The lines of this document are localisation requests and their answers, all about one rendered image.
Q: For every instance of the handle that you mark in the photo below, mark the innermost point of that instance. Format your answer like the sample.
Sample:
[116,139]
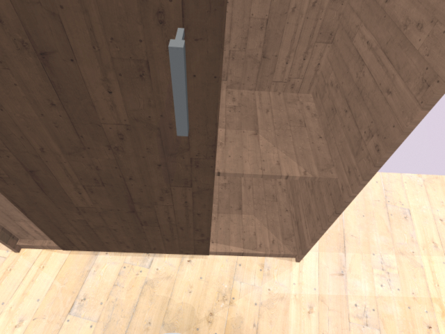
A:
[177,54]

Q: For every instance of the wardrobe door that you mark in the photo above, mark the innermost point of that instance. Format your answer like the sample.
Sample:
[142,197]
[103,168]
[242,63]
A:
[17,223]
[89,150]

